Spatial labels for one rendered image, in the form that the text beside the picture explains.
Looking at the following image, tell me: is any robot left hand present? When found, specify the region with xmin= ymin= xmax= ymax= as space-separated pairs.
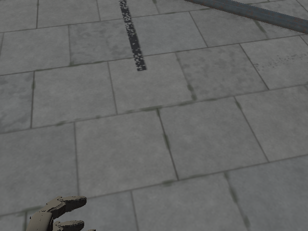
xmin=26 ymin=195 xmax=96 ymax=231

